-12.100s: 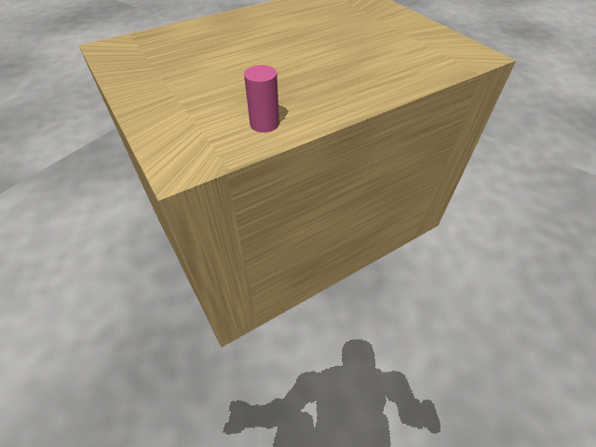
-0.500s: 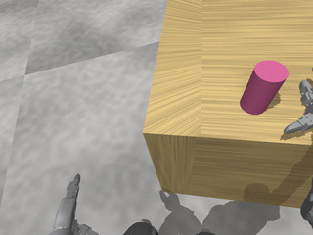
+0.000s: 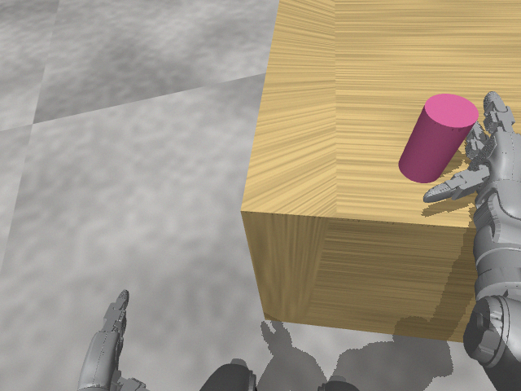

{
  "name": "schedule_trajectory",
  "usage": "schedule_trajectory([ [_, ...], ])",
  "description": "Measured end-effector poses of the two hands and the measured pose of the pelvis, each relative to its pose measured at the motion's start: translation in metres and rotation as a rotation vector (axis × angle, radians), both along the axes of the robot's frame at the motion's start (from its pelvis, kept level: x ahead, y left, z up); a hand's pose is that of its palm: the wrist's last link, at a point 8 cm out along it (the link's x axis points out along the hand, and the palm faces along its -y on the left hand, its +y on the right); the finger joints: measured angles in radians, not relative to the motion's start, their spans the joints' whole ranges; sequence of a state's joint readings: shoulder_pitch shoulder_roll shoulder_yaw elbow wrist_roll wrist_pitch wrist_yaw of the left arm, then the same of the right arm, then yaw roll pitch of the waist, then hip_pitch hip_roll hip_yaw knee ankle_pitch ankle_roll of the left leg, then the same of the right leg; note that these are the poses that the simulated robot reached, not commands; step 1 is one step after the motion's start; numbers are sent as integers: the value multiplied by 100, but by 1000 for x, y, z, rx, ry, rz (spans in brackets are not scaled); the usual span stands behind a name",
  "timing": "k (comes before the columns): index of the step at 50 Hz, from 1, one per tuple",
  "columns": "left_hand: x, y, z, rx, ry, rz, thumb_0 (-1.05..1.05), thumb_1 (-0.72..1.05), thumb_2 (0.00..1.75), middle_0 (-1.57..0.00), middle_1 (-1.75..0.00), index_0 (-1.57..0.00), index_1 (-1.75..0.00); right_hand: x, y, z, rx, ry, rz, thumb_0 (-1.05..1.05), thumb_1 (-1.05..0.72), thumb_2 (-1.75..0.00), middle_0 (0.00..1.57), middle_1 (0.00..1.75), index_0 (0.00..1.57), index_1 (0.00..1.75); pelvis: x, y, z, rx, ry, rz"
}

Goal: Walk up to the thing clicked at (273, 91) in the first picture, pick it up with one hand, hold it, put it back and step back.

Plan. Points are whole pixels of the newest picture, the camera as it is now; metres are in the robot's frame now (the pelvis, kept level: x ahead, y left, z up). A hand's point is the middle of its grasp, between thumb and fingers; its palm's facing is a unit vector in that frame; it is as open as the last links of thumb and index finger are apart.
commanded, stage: rest palm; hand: right
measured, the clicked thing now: (433, 141) +0.49 -0.20 +0.09
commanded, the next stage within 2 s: close in 0.08 s
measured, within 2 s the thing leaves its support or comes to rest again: leaves its support in 1.18 s
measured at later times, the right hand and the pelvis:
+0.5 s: hand (433, 139) +0.48 -0.20 +0.10, palm faces +0.13 +0.99 +0.02, open 16.2 cm; pelvis +0.00 +0.01 +0.00, yaw +0 degrees
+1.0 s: hand (436, 140) +0.49 -0.20 +0.09, palm faces +0.11 +0.99 +0.02, open 9.8 cm; pelvis +0.01 +0.00 +0.00, yaw +0 degrees
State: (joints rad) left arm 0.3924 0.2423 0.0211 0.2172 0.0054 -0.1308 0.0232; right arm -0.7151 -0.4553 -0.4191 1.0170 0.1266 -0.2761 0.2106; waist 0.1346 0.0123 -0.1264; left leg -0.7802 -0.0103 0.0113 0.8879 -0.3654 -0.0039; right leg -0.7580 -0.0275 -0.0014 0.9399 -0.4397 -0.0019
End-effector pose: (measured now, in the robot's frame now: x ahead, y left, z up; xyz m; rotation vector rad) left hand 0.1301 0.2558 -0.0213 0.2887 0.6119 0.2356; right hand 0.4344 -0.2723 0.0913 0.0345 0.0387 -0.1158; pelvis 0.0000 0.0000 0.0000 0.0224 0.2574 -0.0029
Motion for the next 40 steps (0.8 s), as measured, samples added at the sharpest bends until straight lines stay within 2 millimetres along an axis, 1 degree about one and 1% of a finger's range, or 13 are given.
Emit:
schedule_trajectory([
  [4,-2,2,-3,-6,9,2,-1,-52,3,-5,-5,-6,-4,1,8,1,4,1,-2,-2,61,-5,1,5,3,5,-1,2,-1,-1,-2,0],
  [9,-2,7,-2,-4,1,11,-1,-54,5,-6,-5,-6,-6,3,18,4,-2,-2,-2,-2,61,-5,2,5,3,5,-2,3,-1,-3,-5,1],
  [13,1,9,1,-3,-8,12,-1,-55,6,-6,-5,-5,-6,5,24,6,-5,-4,-3,-2,61,-3,6,6,7,5,-1,5,0,-5,-6,3],
  [21,4,9,-1,-8,-1,7,-1,-55,6,-6,-6,-5,-6,15,24,4,-10,3,-22,-2,61,-1,29,14,30,14,1,9,-1,-8,6,-2],
  [27,5,11,-3,-4,13,9,-1,-54,6,-5,-5,-5,-6,25,24,8,-18,-3,-16,-2,59,-5,45,25,46,24,3,9,-2,-6,17,-3],
  [34,8,12,-4,-13,27,19,-1,-54,6,-5,-5,-5,-5,30,23,11,-12,11,-6,-2,53,-15,67,41,67,41,8,7,0,-6,21,-2],
  [40,13,10,-4,-17,22,18,-1,-54,5,-5,-5,-5,-5,27,19,7,-9,16,-5,-2,41,-32,85,60,86,60,11,6,1,-6,21,-1],
])
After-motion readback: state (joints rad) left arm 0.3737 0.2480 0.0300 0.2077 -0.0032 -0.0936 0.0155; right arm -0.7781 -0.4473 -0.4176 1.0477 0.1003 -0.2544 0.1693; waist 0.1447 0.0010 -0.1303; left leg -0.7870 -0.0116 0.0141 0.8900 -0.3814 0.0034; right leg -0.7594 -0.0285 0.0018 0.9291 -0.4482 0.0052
